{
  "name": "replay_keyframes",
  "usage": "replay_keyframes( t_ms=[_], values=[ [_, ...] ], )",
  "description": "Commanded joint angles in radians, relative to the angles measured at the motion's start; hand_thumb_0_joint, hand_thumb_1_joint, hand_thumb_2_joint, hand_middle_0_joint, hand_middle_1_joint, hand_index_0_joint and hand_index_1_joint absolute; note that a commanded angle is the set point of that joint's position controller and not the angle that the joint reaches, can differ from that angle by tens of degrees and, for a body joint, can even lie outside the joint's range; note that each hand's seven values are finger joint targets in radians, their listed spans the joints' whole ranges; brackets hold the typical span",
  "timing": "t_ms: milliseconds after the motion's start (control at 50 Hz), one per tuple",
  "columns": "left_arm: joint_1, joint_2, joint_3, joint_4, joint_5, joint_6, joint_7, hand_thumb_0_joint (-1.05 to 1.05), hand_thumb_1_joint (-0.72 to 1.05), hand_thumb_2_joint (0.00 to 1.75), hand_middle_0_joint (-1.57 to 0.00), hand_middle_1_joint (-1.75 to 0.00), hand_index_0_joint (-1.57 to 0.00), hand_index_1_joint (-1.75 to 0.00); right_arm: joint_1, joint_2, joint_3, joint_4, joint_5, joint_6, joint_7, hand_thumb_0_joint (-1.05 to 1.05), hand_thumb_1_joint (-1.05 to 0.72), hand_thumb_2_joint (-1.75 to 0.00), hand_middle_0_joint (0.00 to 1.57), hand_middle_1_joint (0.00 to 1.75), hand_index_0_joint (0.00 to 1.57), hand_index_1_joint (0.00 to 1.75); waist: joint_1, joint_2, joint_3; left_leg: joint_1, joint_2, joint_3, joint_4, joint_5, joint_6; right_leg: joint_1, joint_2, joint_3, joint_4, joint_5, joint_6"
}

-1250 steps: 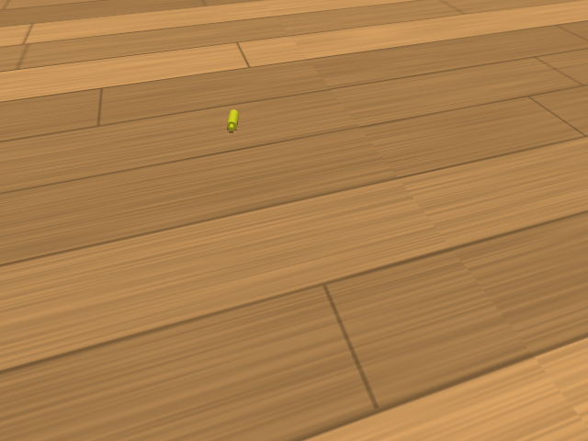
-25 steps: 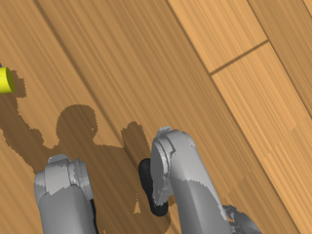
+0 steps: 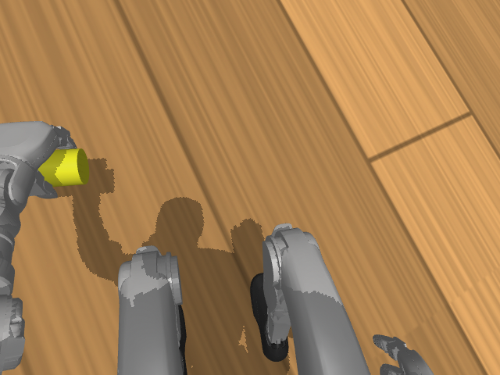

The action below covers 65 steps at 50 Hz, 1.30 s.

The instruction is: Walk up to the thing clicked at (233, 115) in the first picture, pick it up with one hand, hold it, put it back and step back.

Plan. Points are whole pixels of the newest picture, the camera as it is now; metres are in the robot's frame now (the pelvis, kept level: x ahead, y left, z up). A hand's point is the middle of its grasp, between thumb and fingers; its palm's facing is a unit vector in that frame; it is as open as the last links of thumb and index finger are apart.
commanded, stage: lift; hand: left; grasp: from above
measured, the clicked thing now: (27, 170) +0.46 +0.32 -0.16
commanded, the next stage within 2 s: hold in 1.20 s
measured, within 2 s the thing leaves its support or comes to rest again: neither
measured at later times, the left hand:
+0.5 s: hand out of the picture +0.37 +0.26 +0.08, palm faces -0.48 -0.10 -0.87, open 8.8 cm
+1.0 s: hand out of the picture +0.35 +0.24 +0.20, palm faces -0.47 -0.10 -0.88, open 8.8 cm
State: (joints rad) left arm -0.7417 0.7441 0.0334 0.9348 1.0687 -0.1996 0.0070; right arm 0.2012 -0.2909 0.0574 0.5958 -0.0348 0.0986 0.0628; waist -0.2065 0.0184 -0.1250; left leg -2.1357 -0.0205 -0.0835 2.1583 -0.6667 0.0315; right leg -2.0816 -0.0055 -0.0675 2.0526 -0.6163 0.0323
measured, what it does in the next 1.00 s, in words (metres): rises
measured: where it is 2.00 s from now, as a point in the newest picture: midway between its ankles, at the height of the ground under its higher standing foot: (223, 346)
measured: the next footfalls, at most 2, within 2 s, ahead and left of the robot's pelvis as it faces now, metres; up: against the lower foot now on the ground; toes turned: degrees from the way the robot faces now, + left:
none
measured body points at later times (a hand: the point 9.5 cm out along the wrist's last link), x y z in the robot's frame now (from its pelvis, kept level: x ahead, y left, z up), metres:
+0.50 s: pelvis +0.02 +0.00 +0.17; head +0.15 +0.03 +0.60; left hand +0.39 +0.27 +0.13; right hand +0.13 -0.26 +0.05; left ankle +0.08 +0.11 -0.38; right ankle +0.11 -0.13 -0.37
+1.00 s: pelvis +0.05 -0.01 +0.30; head +0.13 +0.01 +0.74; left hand +0.38 +0.24 +0.25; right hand +0.15 -0.27 +0.17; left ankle +0.08 +0.11 -0.38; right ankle +0.11 -0.13 -0.37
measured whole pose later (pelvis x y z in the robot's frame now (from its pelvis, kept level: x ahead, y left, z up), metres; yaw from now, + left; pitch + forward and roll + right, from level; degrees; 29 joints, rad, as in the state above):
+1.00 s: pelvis +0.05 -0.01 +0.30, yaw +4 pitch +14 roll -2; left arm -0.30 0.41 -0.16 0.82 1.03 -0.06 0.15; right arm 0.26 -0.25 -0.03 0.75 0.04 -0.02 -0.04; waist -0.08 0.02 -0.10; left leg -0.83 0.02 -0.01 1.04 -0.45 0.01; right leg -0.83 0.02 0.00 0.99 -0.40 0.01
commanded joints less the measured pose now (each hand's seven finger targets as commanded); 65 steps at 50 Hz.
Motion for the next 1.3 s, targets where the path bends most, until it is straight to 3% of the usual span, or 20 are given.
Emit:
replay_keyframes(
  t_ms=[0, 80, 120, 160, 220, 300, 360, 400, 460, 480, 500, 520, 640, 800, 840, 860, 960, 1080, 1140, 1280],
  values=[
    [-0.354, 0.308, 0.089, -0.350, -0.042, 0.004, 0.069, 0.00, 0.80, 0.54, -1.08, -0.52, -1.12, -0.48, 0.174, -0.229, -0.112, -0.043, 0.016, -0.009, -0.029, 0.00, -0.90, -0.90, 0.20, 0.30, 0.20, 0.30, 0.039, 0.389, -0.816, 0.778, 0.018, -0.021, -0.409, 0.191, -0.008, 0.364, 0.029, -0.030, -0.229, 0.176, -0.069],
    [-0.306, 0.232, 0.059, -0.362, -0.063, 0.034, 0.079, 0.00, 0.78, 0.55, -1.08, -0.51, -1.11, -0.48, 0.160, -0.209, -0.117, -0.033, 0.027, -0.015, -0.041, 0.00, -0.90, -0.90, 0.20, 0.30, 0.20, 0.30, 0.028, 0.328, -0.743, 0.829, 0.023, -0.025, -0.480, 0.188, -0.005, 0.423, 0.029, -0.027, -0.311, 0.177, -0.060],
    [-0.252, 0.257, 0.076, -0.363, -0.060, 0.051, 0.084, 0.00, 0.77, 0.55, -1.06, -0.52, -1.09, -0.49, 0.142, -0.206, -0.123, -0.032, 0.035, -0.018, -0.051, 0.00, -0.90, -0.90, 0.20, 0.30, 0.20, 0.30, 0.052, 0.312, -0.739, 0.851, 0.018, -0.016, -0.522, 0.169, -0.003, 0.482, 0.028, -0.020, -0.354, 0.167, -0.059],
    [-0.232, 0.176, 0.031, -0.392, -0.074, 0.060, 0.078, 0.00, 0.76, 0.57, -1.07, -0.50, -1.09, -0.48, 0.136, -0.189, -0.120, -0.032, 0.038, -0.023, -0.056, 0.00, -0.90, -0.90, 0.20, 0.30, 0.20, 0.30, 0.045, 0.300, -0.726, 0.877, 0.019, -0.003, -0.557, 0.176, -0.001, 0.540, 0.031, -0.017, -0.402, 0.176, -0.057],
    [-0.142, 0.180, 0.035, -0.421, -0.075, 0.076, 0.067, 0.00, 0.76, 0.53, -1.06, -0.50, -1.09, -0.47, 0.121, -0.179, -0.123, -0.028, 0.047, -0.030, -0.070, 0.00, -0.90, -0.90, 0.20, 0.30, 0.20, 0.30, 0.077, 0.259, -0.725, 0.947, 0.017, 0.008, -0.614, 0.214, 0.000, 0.643, 0.035, -0.010, -0.479, 0.195, -0.056],
    [-0.071, 0.126, 0.022, -0.446, -0.098, 0.094, 0.066, 0.00, 0.75, 0.57, -1.06, -0.52, -1.08, -0.50, 0.098, -0.153, -0.124, -0.023, 0.055, -0.039, -0.084, 0.00, -0.89, -0.90, 0.20, 0.30, 0.20, 0.30, 0.080, 0.195, -0.662, 0.998, 0.016, 0.022, -0.700, 0.218, 0.003, 0.768, 0.038, 0.003, -0.590, 0.206, -0.052],
    [0.007, 0.104, 0.024, -0.414, -0.093, 0.103, 0.075, 0.00, 0.75, 0.59, -1.06, -0.53, -1.08, -0.50, 0.092, -0.145, -0.121, -0.010, 0.059, -0.051, -0.094, 0.00, -0.89, -0.90, 0.20, 0.30, 0.20, 0.30, 0.084, 0.172, -0.585, 1.051, 0.021, 0.016, -0.773, 0.233, -0.002, 0.826, 0.038, 0.009, -0.652, 0.211, -0.051],
    [0.016, 0.112, 0.030, -0.444, -0.080, 0.101, 0.083, 0.00, 0.74, 0.60, -1.06, -0.52, -1.08, -0.50, 0.086, -0.137, -0.124, -0.012, 0.062, -0.056, -0.100, 0.00, -0.89, -0.90, 0.20, 0.30, 0.20, 0.30, 0.101, 0.164, -0.596, 1.108, 0.022, 0.020, -0.822, 0.228, -0.003, 0.900, 0.041, 0.016, -0.702, 0.211, -0.051],
    [-0.009, 0.101, 0.022, -0.442, -0.070, 0.097, 0.102, 0.00, 0.74, 0.63, -1.06, -0.54, -1.07, -0.53, 0.076, -0.126, -0.121, 0.005, 0.064, -0.069, -0.111, 0.00, -0.90, -0.90, 0.20, 0.30, 0.20, 0.30, 0.101, 0.159, -0.538, 1.156, 0.022, 0.021, -0.902, 0.196, -0.006, 0.977, 0.045, 0.026, -0.781, 0.199, -0.049],
    [0.037, 0.068, 0.008, -0.397, -0.065, 0.101, 0.109, 0.00, 0.75, 0.61, -1.07, -0.53, -1.09, -0.52, 0.078, -0.122, -0.120, 0.011, 0.066, -0.073, -0.113, 0.00, -0.90, -0.90, 0.20, 0.30, 0.20, 0.30, 0.098, 0.141, -0.484, 1.160, 0.022, 0.023, -0.930, 0.176, -0.006, 0.991, 0.045, 0.031, -0.814, 0.182, -0.049],
    [-0.006, 0.066, -0.002, -0.447, -0.067, 0.096, 0.116, 0.00, 0.73, 0.61, -1.05, -0.53, -1.07, -0.51, 0.078, -0.118, -0.120, 0.008, 0.071, -0.080, -0.116, 0.00, -0.90, -0.90, 0.20, 0.30, 0.20, 0.30, 0.097, 0.161, -0.495, 1.189, 0.021, 0.024, -0.959, 0.165, -0.008, 1.028, 0.047, 0.036, -0.840, 0.177, -0.050],
    [0.062, 0.039, -0.006, -0.356, -0.059, 0.105, 0.122, 0.00, 0.73, 0.61, -1.06, -0.53, -1.07, -0.51, 0.081, -0.118, -0.116, 0.020, 0.070, -0.085, -0.116, 0.00, -0.90, -0.90, 0.20, 0.30, 0.20, 0.30, 0.098, 0.129, -0.434, 1.190, 0.022, 0.015, -0.989, 0.155, -0.009, 1.030, 0.047, 0.034, -0.862, 0.167, -0.048],
    [0.045, -0.018, -0.059, -0.336, -0.055, 0.104, 0.142, 0.00, 0.72, 0.58, -1.03, -0.55, -1.05, -0.53, 0.076, -0.115, -0.126, 0.041, 0.078, -0.125, -0.120, 0.00, -0.89, -0.90, 0.20, 0.30, 0.20, 0.30, 0.111, 0.129, -0.373, 1.305, 0.028, 0.014, -1.121, 0.139, -0.016, 1.143, 0.054, 0.048, -0.995, 0.165, -0.049],
    [0.059, -0.082, -0.106, -0.310, -0.049, 0.115, 0.181, 0.00, 0.73, 0.62, -1.04, -0.58, -1.06, -0.56, 0.084, -0.107, -0.134, 0.061, 0.076, -0.159, -0.118, 0.00, -0.90, -0.90, 0.20, 0.30, 0.20, 0.30, 0.120, 0.106, -0.310, 1.439, 0.020, 0.042, -1.238, 0.238, -0.020, 1.283, 0.051, 0.057, -1.139, 0.237, -0.049],
    [0.060, -0.047, -0.081, -0.319, -0.042, 0.122, 0.193, 0.00, 0.73, 0.63, -1.04, -0.58, -1.06, -0.56, 0.087, -0.116, -0.139, 0.059, 0.076, -0.160, -0.118, 0.00, -0.90, -0.90, 0.20, 0.30, 0.20, 0.30, 0.133, 0.088, -0.338, 1.493, 0.016, 0.055, -1.255, 0.298, -0.020, 1.344, 0.050, 0.059, -1.170, 0.278, -0.050],
    [0.090, -0.071, -0.095, -0.299, -0.039, 0.130, 0.195, 0.00, 0.72, 0.63, -1.03, -0.60, -1.05, -0.57, 0.092, -0.107, -0.135, 0.066, 0.075, -0.158, -0.116, 0.00, -0.90, -0.90, 0.20, 0.30, 0.20, 0.30, 0.132, 0.078, -0.327, 1.495, 0.013, 0.057, -1.258, 0.338, -0.021, 1.361, 0.049, 0.063, -1.178, 0.309, -0.051],
    [0.086, -0.058, -0.081, -0.354, -0.039, 0.160, 0.213, 0.00, 0.72, 0.67, -1.05, -0.58, -1.06, -0.57, 0.085, -0.112, -0.140, 0.061, 0.072, -0.150, -0.114, 0.00, -0.89, -0.90, 0.20, 0.30, 0.20, 0.30, 0.149, 0.073, -0.342, 1.595, 0.006, 0.067, -1.313, 0.433, -0.024, 1.469, 0.042, 0.071, -1.244, 0.398, -0.047],
    [0.099, -0.084, -0.097, -0.335, -0.045, 0.186, 0.197, 0.00, 0.71, 0.64, -1.04, -0.57, -1.06, -0.55, 0.073, -0.106, -0.145, 0.064, 0.073, -0.136, -0.114, 0.00, -0.89, -0.90, 0.20, 0.30, 0.20, 0.30, 0.156, 0.089, -0.292, 1.664, 0.008, 0.070, -1.385, 0.476, -0.029, 1.526, 0.044, 0.073, -1.314, 0.424, -0.047],
    [0.131, -0.129, -0.131, -0.326, -0.057, 0.191, 0.173, 0.00, 0.72, 0.64, -1.04, -0.56, -1.06, -0.55, 0.069, -0.105, -0.150, 0.058, 0.076, -0.130, -0.115, 0.00, -0.89, -0.89, 0.20, 0.30, 0.20, 0.30, 0.150, 0.056, -0.294, 1.706, 0.007, 0.070, -1.408, 0.531, -0.027, 1.571, 0.043, 0.075, -1.343, 0.476, -0.045],
    [0.137, -0.121, -0.133, -0.380, -0.069, 0.166, 0.130, 0.00, 0.73, 0.65, -1.05, -0.57, -1.07, -0.55, 0.054, -0.105, -0.152, 0.038, 0.079, -0.117, -0.118, 0.00, -0.89, -0.89, 0.20, 0.30, 0.20, 0.30, 0.155, 0.052, -0.275, 1.781, 0.006, 0.074, -1.462, 0.605, -0.029, 1.631, 0.044, 0.070, -1.393, 0.531, -0.045]
  ],
)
